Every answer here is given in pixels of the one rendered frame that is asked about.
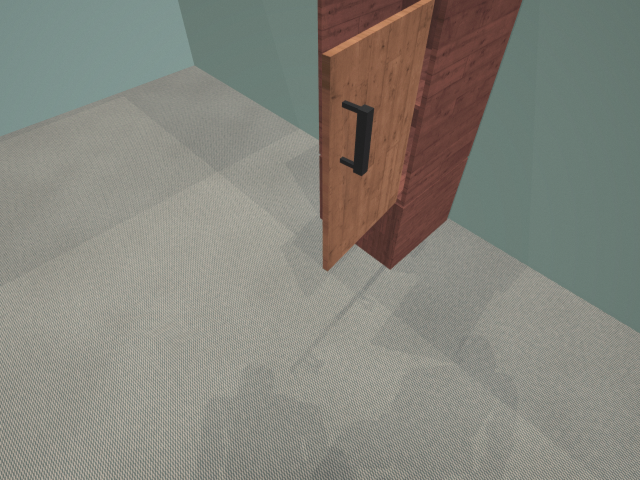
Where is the cupboard door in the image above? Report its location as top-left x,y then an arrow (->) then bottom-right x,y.
322,0 -> 435,271

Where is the handle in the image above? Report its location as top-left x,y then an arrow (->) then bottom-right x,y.
340,100 -> 374,176

